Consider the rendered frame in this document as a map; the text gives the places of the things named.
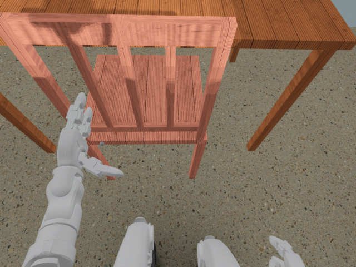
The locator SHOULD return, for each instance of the robot left thigh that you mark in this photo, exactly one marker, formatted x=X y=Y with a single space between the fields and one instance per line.
x=138 y=241

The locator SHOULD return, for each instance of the robot right thigh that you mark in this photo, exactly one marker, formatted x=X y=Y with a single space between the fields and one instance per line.
x=214 y=253

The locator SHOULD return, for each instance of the robot left hand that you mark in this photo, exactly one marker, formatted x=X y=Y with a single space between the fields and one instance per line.
x=73 y=139

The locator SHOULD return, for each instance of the table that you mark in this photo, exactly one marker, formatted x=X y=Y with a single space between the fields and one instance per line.
x=262 y=24

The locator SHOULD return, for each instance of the chair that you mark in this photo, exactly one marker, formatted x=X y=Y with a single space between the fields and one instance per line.
x=135 y=99

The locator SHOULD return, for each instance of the robot thigh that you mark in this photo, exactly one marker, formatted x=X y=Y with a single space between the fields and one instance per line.
x=138 y=241
x=214 y=253

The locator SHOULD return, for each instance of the left robot forearm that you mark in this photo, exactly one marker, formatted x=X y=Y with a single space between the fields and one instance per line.
x=55 y=242

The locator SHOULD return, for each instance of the robot right hand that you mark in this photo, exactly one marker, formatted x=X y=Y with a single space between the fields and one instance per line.
x=291 y=259

